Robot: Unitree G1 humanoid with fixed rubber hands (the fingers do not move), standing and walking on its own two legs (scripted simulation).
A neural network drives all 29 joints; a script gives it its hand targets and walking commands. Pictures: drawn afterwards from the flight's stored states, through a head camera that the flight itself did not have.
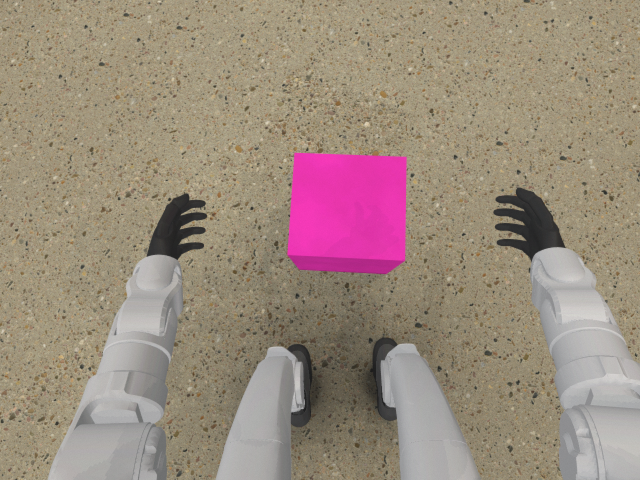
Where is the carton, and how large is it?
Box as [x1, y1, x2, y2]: [287, 153, 406, 273]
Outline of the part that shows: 294,153 287,254 299,269 386,273 404,260 406,157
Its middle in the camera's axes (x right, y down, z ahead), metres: +0.07 -0.04 +0.97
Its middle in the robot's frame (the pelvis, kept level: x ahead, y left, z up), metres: +0.50 -0.02 -0.56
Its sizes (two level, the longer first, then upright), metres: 0.243 0.226 0.293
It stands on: the floor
